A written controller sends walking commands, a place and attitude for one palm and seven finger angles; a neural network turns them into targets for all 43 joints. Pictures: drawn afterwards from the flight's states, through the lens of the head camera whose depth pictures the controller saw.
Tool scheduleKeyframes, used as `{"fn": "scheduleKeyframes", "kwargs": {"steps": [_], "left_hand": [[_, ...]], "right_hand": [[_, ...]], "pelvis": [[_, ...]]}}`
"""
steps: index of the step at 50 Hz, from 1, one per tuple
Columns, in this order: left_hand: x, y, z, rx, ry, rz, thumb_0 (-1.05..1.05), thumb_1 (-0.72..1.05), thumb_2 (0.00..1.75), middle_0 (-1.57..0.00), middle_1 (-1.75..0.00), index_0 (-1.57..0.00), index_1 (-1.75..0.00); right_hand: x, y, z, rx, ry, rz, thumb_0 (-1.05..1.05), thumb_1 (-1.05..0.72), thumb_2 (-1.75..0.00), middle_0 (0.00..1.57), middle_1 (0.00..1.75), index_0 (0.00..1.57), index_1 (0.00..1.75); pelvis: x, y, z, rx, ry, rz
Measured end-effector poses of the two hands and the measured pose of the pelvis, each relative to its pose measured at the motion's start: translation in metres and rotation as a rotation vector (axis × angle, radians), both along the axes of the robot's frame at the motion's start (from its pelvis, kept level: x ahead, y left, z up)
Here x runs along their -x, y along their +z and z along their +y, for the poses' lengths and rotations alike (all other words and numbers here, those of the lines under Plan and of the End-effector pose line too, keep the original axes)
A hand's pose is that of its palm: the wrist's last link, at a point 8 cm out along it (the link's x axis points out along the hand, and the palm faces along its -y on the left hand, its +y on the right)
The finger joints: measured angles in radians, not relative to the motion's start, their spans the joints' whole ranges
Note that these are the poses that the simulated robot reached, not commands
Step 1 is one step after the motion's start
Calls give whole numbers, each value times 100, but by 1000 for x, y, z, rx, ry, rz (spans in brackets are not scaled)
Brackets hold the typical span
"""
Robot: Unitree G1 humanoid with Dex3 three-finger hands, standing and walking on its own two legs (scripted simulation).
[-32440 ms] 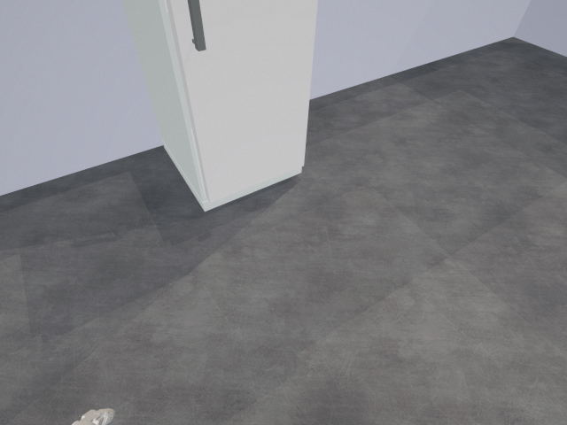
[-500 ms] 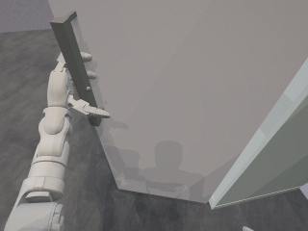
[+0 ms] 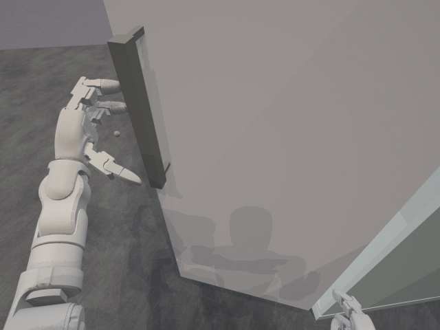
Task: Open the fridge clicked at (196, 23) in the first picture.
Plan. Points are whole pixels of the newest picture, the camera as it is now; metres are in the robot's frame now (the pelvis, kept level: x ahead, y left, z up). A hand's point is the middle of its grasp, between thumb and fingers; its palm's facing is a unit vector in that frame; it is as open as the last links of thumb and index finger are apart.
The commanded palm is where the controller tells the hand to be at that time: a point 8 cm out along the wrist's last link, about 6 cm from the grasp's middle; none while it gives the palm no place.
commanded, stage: slip the hand off the handle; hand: left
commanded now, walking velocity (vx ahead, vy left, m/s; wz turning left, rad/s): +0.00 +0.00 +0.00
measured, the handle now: (149, 120) +0.41 +0.16 +0.19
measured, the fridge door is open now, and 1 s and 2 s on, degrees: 68 68 68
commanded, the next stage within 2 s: draw the hand back to the body in 1.04 s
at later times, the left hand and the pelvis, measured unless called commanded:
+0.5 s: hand (99, 142) +0.35 +0.23 +0.19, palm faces +0.06 -0.99 -0.15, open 14.7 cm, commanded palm +0.31 +0.27 +0.19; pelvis +0.00 +0.02 +0.00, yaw -1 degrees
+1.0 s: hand (76, 186) +0.26 +0.23 +0.18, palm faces +0.11 -0.98 -0.16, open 14.7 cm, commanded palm +0.23 +0.27 +0.19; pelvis -0.01 -0.01 +0.00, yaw +1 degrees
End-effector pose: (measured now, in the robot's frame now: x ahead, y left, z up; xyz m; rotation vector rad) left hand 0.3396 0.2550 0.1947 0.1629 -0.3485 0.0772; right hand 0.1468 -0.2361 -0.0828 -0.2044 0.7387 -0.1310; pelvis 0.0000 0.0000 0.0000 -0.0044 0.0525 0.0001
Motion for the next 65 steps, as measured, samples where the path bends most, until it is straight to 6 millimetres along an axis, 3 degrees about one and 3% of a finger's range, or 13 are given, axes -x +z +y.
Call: {"fn": "scheduleKeyframes", "kwargs": {"steps": [18, 22, 30, 38, 44, 52, 59, 65], "left_hand": [[-10, -6, 38, 8, 12, 39, -1, -55, 20, -26, -115, -25, -115], [1, -4, 33, -7, -14, 21, -1, -55, 20, -25, -115, -25, -115], [38, -11, 19, 8, -22, 15, -1, -55, 20, -26, -115, -25, -115], [74, -7, 31, -12, 59, 3, -1, -55, 20, -26, -115, -25, -115], [91, -3, 28, -25, 34, 0, -1, -56, 20, -26, -115, -25, -115], [107, -10, 25, -12, 23, 34, -1, -56, 20, -26, -115, -25, -115], [118, -1, 26, -37, 38, -14, -1, -56, 20, -26, -115, -25, -115], [112, -16, 35, 61, 8, 224, -1, -55, 20, -26, -115, -25, -115]], "right_hand": [[45, -12, 7, 32, -65, 111, 1, -90, -90, 20, 30, 21, 30], [50, -12, 5, 26, -70, 106, 1, -90, -90, 20, 30, 20, 30], [30, -7, 10, 1, -38, 29, 2, -90, -90, 20, 30, 20, 30], [-7, 9, 15, -3, 41, -93, 2, -90, -90, 20, 30, 20, 30], [-23, 16, 15, -1, 84, -149, 1, -90, -90, 20, 30, 20, 30], [-24, 16, 10, -4, 89, -168, 1, -90, -90, 20, 30, 21, 30], [-19, 11, 6, 3, 91, -157, 2, -90, -90, 20, 30, 20, 30], [-20, 12, 6, -12, 52, -176, 2, -90, -90, 20, 30, 21, 30]], "pelvis": [[5, -2, 16, 9, -5, 11], [3, -2, 18, 10, -11, 11], [4, -2, 15, 5, -12, -18], [11, -2, 4, 4, 6, -41], [14, -2, -2, 5, 22, -49], [13, -2, -9, 2, 24, -51], [11, -3, -10, 4, 28, -55], [8, 0, -7, 2, 27, -68]]}}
